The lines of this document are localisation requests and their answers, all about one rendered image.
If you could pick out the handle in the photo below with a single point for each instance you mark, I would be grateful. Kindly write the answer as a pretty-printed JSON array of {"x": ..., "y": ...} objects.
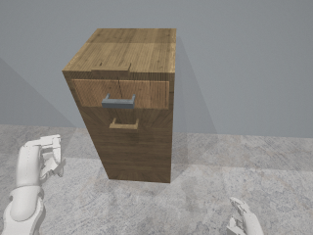
[
  {"x": 118, "y": 127},
  {"x": 118, "y": 103},
  {"x": 110, "y": 71}
]

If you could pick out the robot left hand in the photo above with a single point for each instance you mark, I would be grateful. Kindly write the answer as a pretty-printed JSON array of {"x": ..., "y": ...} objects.
[{"x": 31, "y": 160}]

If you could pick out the drawer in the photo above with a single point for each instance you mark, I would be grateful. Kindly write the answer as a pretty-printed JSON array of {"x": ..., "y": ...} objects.
[{"x": 148, "y": 93}]

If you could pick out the cabinet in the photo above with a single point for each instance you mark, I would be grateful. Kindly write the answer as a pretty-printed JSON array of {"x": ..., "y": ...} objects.
[{"x": 150, "y": 54}]

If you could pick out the robot left forearm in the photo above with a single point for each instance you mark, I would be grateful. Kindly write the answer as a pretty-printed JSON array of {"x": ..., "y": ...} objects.
[{"x": 26, "y": 212}]

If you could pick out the robot right hand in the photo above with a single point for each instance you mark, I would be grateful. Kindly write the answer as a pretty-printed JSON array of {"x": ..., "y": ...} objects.
[{"x": 247, "y": 224}]

